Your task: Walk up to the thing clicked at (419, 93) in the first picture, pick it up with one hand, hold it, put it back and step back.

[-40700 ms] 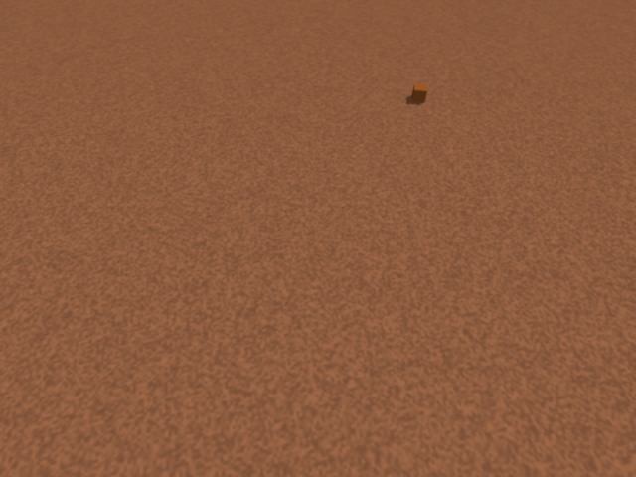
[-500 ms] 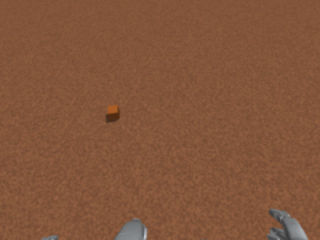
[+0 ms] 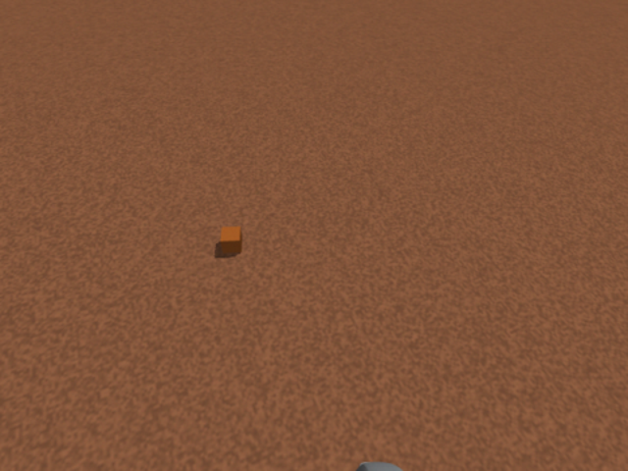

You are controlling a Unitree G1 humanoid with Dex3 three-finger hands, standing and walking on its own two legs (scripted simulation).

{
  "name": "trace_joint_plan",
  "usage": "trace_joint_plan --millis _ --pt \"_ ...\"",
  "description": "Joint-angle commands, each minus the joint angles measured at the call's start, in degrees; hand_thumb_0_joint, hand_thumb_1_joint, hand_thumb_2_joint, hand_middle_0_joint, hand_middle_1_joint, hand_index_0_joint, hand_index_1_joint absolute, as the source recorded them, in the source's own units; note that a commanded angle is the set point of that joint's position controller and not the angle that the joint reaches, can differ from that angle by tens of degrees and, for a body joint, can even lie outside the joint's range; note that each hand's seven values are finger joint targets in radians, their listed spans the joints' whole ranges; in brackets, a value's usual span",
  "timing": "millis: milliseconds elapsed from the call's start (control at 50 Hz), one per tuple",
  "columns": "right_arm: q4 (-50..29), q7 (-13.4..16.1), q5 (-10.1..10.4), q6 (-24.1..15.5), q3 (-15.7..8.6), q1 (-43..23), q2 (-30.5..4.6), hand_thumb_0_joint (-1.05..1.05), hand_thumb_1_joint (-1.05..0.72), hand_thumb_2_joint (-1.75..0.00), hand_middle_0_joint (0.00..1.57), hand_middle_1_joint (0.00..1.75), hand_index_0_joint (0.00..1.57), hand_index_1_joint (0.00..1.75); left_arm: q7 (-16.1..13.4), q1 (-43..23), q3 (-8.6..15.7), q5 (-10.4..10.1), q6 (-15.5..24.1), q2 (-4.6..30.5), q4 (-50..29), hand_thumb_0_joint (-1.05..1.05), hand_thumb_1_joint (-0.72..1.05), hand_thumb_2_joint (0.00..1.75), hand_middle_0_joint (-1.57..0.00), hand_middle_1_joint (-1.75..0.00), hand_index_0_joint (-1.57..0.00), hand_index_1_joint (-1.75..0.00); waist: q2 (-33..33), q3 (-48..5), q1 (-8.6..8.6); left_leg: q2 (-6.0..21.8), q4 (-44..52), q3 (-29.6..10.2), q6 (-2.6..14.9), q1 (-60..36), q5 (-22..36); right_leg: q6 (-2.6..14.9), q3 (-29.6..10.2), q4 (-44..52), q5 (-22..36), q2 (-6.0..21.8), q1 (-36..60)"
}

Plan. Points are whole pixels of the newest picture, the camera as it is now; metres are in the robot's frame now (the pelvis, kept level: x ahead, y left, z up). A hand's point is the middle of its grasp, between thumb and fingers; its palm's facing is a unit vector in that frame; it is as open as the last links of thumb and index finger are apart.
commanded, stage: step back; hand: left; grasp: from above
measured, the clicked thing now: (231, 239) +1.07 +0.28 -0.73
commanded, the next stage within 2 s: stand in 0.58 s
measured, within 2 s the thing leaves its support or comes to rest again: neither
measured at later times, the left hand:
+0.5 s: hand out of the picture +0.15 +0.26 -0.15, palm faces +0.01 -0.92 -0.38, open 7.4 cm
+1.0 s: hand out of the picture +0.16 +0.25 -0.15, palm faces -0.02 -0.94 -0.33, open 7.4 cm
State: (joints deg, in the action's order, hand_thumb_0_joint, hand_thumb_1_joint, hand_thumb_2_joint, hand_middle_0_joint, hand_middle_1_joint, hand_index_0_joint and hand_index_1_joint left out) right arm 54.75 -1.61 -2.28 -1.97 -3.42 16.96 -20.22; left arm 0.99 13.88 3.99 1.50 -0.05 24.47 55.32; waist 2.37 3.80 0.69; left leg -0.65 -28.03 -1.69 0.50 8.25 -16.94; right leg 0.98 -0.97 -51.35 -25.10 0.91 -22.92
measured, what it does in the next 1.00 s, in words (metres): steps on the spot: right foot, then left foot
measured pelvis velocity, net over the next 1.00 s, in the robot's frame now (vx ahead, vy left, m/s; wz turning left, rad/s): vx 0.07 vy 0.00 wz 0.00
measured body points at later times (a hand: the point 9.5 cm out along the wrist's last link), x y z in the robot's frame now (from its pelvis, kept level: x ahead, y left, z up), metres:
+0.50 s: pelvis +0.04 +0.00 -0.01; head +0.07 -0.01 +0.44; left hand +0.14 +0.31 -0.13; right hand +0.09 -0.32 -0.15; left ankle +0.04 +0.13 -0.74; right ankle +0.09 -0.13 -0.74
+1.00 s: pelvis +0.07 +0.00 +0.01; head +0.08 +0.00 +0.46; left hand +0.16 +0.30 -0.12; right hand +0.18 -0.29 -0.11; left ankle +0.04 +0.13 -0.74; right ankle +0.09 -0.13 -0.74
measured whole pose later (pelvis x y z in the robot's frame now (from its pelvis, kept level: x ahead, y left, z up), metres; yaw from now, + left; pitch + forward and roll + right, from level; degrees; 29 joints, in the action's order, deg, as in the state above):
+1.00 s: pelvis +0.07 +0.00 +0.01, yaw +0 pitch -3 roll +0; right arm 62.6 -0.6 -0.2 -1.4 -0.6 3.2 -19.6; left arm 0.4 3.8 -0.4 0.4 0.9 19.6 64.6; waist 0.3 3.5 -0.3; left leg 0.6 -20.0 -0.6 -0.8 3.4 -13.9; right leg -1.4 1.0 -20.9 -9.1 2.0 -9.0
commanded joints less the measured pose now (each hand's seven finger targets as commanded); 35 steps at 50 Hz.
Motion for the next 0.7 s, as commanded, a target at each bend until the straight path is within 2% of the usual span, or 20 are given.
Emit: trace_joint_plan --millis 0,60,100,120,140,160,180,200,260,360,400,420,440,460,480,520,540,560,600,680 --pt "-4.56 1.60 0.24 -1.02 -3.83 -2.92 -15.70 0.00 -0.90 -0.90 0.20 0.30 0.20 0.30 0.15 -4.38 1.80 -0.35 2.50 8.21 -5.85 0.00 0.90 0.90 -0.20 -0.30 -0.20 -0.30 -13.51 2.27 0.73 12.36 9.91 -10.28 10.06 2.05 8.43 -0.69 1.15 7.55 3.04 1.68 -3.07" --pt "-5.07 1.80 0.71 -0.13 -2.94 -4.92 -14.78 0.00 -0.90 -0.90 0.20 0.30 0.20 0.30 -0.26 -3.44 1.90 -0.70 2.86 7.47 -4.39 0.00 0.90 0.90 -0.20 -0.30 -0.20 -0.30 -14.19 -0.13 -0.57 10.51 4.20 -6.37 8.11 7.12 15.40 -0.34 3.13 15.92 9.43 -0.09 7.88" --pt "-5.73 1.90 1.48 0.92 -2.15 -7.26 -12.96 0.00 -0.90 -0.90 0.20 0.30 0.20 0.30 -1.05 0.79 2.23 -0.73 3.21 7.66 -1.71 0.00 0.90 0.90 -0.20 -0.30 -0.20 -0.30 -10.31 -2.51 -3.23 7.86 -3.68 -3.75 5.59 11.69 9.98 -0.12 4.43 23.59 16.32 -2.01 18.30" --pt "-5.59 2.00 1.73 1.25 -1.16 -6.01 -10.36 0.00 -0.90 -0.90 0.20 0.30 0.20 0.30 -1.52 1.79 2.82 -0.39 3.45 9.24 -1.12 0.00 0.90 0.90 -0.20 -0.30 -0.20 -0.30 -5.29 -3.55 -3.93 5.94 -8.47 -2.99 4.05 15.06 3.81 0.08 0.83 25.60 17.78 -0.02 22.69" --pt "-5.86 2.02 2.02 1.29 -0.48 -4.21 -7.72 0.00 -0.90 -0.90 0.20 0.30 0.20 0.30 -1.95 2.53 3.68 0.20 3.90 12.78 -1.22 0.00 0.90 0.90 -0.20 -0.30 -0.20 -0.30 5.13 -5.73 -4.02 0.75 -17.40 -1.83 1.73 19.81 -6.39 3.15 -15.27 28.95 16.99 10.17 24.41" --pt "-4.94 2.62 1.65 2.15 -0.61 -2.00 -8.61 0.00 -0.90 -0.90 0.20 0.30 0.20 0.30 -2.10 -0.76 3.63 0.23 3.95 15.10 -2.91 0.00 0.90 0.90 -0.20 -0.30 -0.20 -0.30 6.84 -5.87 -2.84 -1.13 -22.91 -2.86 0.46 16.33 -17.64 7.74 -27.97 35.96 2.50 19.73 15.16" --pt "-2.80 2.90 1.29 2.70 -2.04 -0.41 -12.26 0.00 -0.90 -0.90 0.20 0.30 0.20 0.30 -1.97 -5.81 3.58 0.32 3.56 15.80 -3.96 0.00 0.90 0.90 -0.20 -0.30 -0.20 -0.30 5.47 -3.10 -1.65 0.38 -25.90 -4.14 0.16 11.10 -20.35 12.26 -30.94 36.87 -6.34 21.63 6.00" --pt "-1.80 2.81 1.28 2.69 -2.29 -0.32 -13.10 0.00 -0.90 -0.90 0.20 0.30 0.20 0.30 -1.92 -7.48 3.32 0.43 3.43 14.56 -4.33 0.00 0.90 0.90 -0.20 -0.30 -0.20 -0.30 5.02 -0.71 -0.98 1.26 -24.70 -4.94 0.34 11.29 -18.89 12.32 -28.50 36.49 -6.35 19.87 4.12" --pt "-0.10 2.39 1.42 2.32 -1.63 -1.17 -12.24 0.00 -0.90 -0.90 0.20 0.30 0.20 0.30 -1.99 -7.55 2.86 0.07 3.69 12.20 -3.32 0.00 0.90 0.90 -0.20 -0.30 -0.20 -0.30 4.97 -2.50 -1.39 1.68 -22.53 -4.56 0.54 13.34 -13.96 7.72 -18.01 33.06 2.03 14.41 8.00" --pt "1.55 2.30 0.66 1.82 -1.33 -1.40 -10.94 0.00 -0.90 -0.90 0.20 0.30 0.20 0.30 -1.80 -9.49 2.64 -0.18 3.11 11.53 -3.19 0.00 0.90 0.90 -0.20 -0.30 -0.20 -0.30 7.51 -5.21 -1.03 1.58 -8.24 1.32 -0.31 7.13 -9.19 7.16 -11.38 28.48 12.96 12.50 7.59" --pt "2.80 2.24 0.12 1.62 -1.89 -1.06 -11.07 0.00 -0.90 -0.90 0.20 0.30 0.20 0.30 -1.78 -10.99 2.05 -0.38 2.54 11.22 -3.17 0.00 0.90 0.90 -0.20 -0.30 -0.20 -0.30 6.73 -5.20 0.02 0.87 -1.02 2.22 0.18 2.58 -1.46 5.45 -9.30 26.17 11.95 11.03 4.63" --pt "2.97 2.35 -0.20 1.53 -2.25 -1.61 -11.91 0.00 -0.90 -0.90 0.20 0.30 0.20 0.30 -1.79 -10.87 1.53 -0.46 2.31 10.11 -3.31 0.00 0.90 0.90 -0.20 -0.30 -0.20 -0.30 5.33 -4.98 0.04 1.95 0.70 0.23 0.70 0.87 1.93 4.15 -8.57 24.76 12.68 10.14 2.65" --pt "2.78 2.43 -0.51 1.30 -2.51 -1.99 -13.48 0.00 -0.90 -0.90 0.20 0.30 0.20 0.30 -1.81 -11.13 1.08 -0.73 2.29 8.49 -3.66 0.00 0.90 0.90 -0.20 -0.30 -0.20 -0.30 1.48 -6.00 0.14 6.00 2.95 -5.62 1.90 0.78 3.91 2.73 -6.87 21.76 13.46 8.34 1.93" --pt "1.53 2.27 -0.24 0.97 -2.37 -6.74 -15.44 0.00 -0.90 -0.90 0.20 0.30 0.20 0.30 -1.70 -10.67 0.54 -1.36 2.08 7.06 -3.05 0.00 0.90 0.90 -0.20 -0.30 -0.20 -0.30 -4.48 -5.00 -1.48 10.40 6.26 -12.41 4.38 6.29 -1.26 0.85 -3.71 19.95 6.78 3.87 3.34" --pt "1.12 1.92 0.14 0.99 -2.19 -10.82 -16.29 0.00 -0.90 -0.90 0.20 0.30 0.20 0.30 -1.81 -11.52 0.86 -1.49 2.02 7.87 -2.01 0.00 0.90 0.90 -0.20 -0.30 -0.20 -0.30 -6.78 -2.60 -2.32 11.90 6.96 -12.26 6.22 12.03 -4.61 0.37 -0.02 18.36 2.19 0.89 7.50" --pt "1.76 1.73 0.13 0.78 -1.36 -12.09 -13.80 0.00 -0.90 -0.90 0.20 0.30 0.20 0.30 -1.79 -9.99 0.74 -1.12 2.40 7.87 -0.73 0.00 0.90 0.90 -0.20 -0.30 -0.20 -0.30 -5.54 -2.94 -3.45 10.22 4.85 -8.38 4.78 11.80 2.78 0.79 -0.93 20.55 10.49 2.31 12.17" --pt "1.92 1.91 0.29 0.60 -1.12 -11.23 -13.11 0.00 -0.90 -0.90 0.20 0.30 0.20 0.30 -1.79 -9.63 0.78 -1.17 2.66 8.53 -0.52 0.00 0.90 0.90 -0.20 -0.30 -0.20 -0.30 -4.57 -4.64 -2.73 8.46 3.17 -6.16 3.57 9.08 8.92 1.48 -2.48 20.79 18.41 3.76 12.80" --pt "2.14 1.80 1.49 -0.29 -0.28 -9.27 -11.99 0.00 -0.90 -0.90 0.20 0.30 0.20 0.30 -1.31 -8.95 -0.38 -1.48 2.53 6.83 1.37 0.00 0.90 0.90 -0.20 -0.30 -0.20 -0.30 -4.22 -7.00 -1.50 9.10 5.55 -7.89 2.38 6.94 12.65 1.53 -3.38 22.19 23.02 4.86 15.66" --pt "2.96 1.93 1.61 -1.15 -0.66 -10.44 -14.01 0.00 -0.90 -0.90 0.20 0.30 0.20 0.30 -1.17 -9.94 -0.64 -1.72 2.29 6.99 1.58 0.00 0.90 0.90 -0.20 -0.30 -0.20 -0.30 -6.88 -6.16 -1.60 8.94 7.21 -7.51 1.64 5.74 16.15 1.18 -3.25 23.04 24.50 4.77 16.18" --pt "4.10 2.14 1.92 -0.91 -0.19 -11.33 -12.99 0.00 -0.90 -0.90 0.20 0.30 0.20 0.30 -1.22 -11.24 -1.50 -1.94 2.12 7.27 3.02 0.00 0.90 0.90 -0.20 -0.30 -0.20 -0.30 -6.79 -7.41 -1.01 8.44 6.18 -4.99 0.80 -0.28 25.83 1.16 -2.70 25.59 30.09 5.38 17.54"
